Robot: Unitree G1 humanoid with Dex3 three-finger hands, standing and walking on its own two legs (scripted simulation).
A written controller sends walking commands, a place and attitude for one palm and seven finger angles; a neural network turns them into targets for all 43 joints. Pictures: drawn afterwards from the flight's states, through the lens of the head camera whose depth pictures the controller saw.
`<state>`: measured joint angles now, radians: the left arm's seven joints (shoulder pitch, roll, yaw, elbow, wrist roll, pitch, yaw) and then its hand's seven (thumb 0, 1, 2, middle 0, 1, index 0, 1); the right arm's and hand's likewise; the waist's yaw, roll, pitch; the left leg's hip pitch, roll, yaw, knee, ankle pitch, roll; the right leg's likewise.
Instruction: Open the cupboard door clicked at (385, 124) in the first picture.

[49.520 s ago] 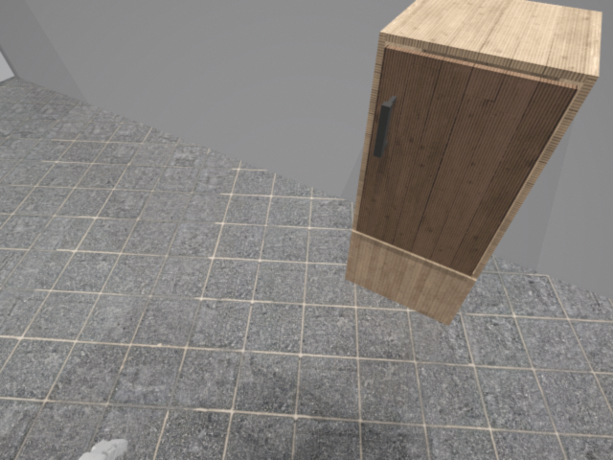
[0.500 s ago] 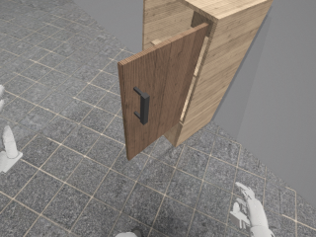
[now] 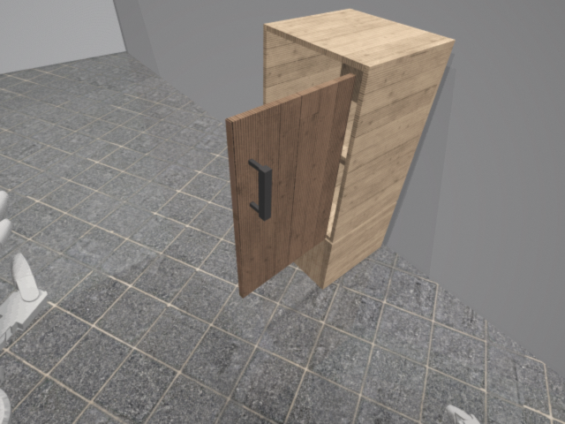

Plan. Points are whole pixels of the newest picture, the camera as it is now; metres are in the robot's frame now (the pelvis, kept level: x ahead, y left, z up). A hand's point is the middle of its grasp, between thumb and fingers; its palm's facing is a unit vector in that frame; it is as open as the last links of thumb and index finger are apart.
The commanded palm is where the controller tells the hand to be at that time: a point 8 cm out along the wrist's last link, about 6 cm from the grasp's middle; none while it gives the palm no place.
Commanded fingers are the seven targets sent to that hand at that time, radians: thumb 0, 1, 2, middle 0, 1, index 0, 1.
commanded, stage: stop stepping back and stand still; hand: left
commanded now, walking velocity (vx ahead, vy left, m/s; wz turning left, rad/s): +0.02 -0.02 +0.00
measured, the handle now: (259, 190) +0.60 +0.08 -0.01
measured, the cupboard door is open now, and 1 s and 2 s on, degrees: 93 93 93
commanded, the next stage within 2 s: let the arm hang, fingers relaxed in 0.28 s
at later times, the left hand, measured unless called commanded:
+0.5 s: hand (78, 392) +0.16 +0.27 +0.01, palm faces +0.21 -0.87 -0.45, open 7.4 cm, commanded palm none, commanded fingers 0.00 0.90 0.90 -0.20 -0.30 -0.20 -0.30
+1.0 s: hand out of the picture -0.14 +0.19 -0.15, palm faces +0.11 -0.96 -0.27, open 7.3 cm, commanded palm none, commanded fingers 0.00 0.90 0.90 -0.20 -0.30 -0.20 -0.30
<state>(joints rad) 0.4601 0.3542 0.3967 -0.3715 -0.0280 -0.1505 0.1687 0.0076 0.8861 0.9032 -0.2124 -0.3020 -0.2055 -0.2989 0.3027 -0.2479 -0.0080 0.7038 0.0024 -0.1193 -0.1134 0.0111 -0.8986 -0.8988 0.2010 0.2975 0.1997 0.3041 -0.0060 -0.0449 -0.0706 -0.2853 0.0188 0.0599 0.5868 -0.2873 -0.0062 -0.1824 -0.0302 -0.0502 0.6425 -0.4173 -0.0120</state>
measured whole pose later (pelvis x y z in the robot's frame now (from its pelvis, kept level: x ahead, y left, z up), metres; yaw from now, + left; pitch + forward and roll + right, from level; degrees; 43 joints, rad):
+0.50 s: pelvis -0.05 +0.01 +0.01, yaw +2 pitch +1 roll +0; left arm 0.27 0.32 0.19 0.21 0.02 -0.01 0.05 0.00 0.90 0.90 -0.20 -0.30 -0.20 -0.30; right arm 0.14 -0.26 0.00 0.77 -0.02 -0.07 -0.01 0.01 -0.90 -0.90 0.20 0.30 0.20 0.30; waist -0.02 0.07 0.01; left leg -0.36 -0.04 0.02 0.52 -0.17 0.05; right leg -0.34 -0.01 0.01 0.78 -0.51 0.00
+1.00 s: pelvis -0.08 -0.01 +0.01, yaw +4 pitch -2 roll -1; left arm 0.35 0.21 0.03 1.12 0.01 0.02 0.02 0.00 0.92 0.90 -0.21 -0.30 -0.20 -0.30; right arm 0.30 -0.18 -0.03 1.11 -0.02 0.04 -0.01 0.00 -0.90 -0.90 0.20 0.30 0.20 0.30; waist 0.00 0.05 0.08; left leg -0.32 -0.01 -0.03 0.45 -0.09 0.01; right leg -0.20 0.02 -0.03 0.47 -0.23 -0.02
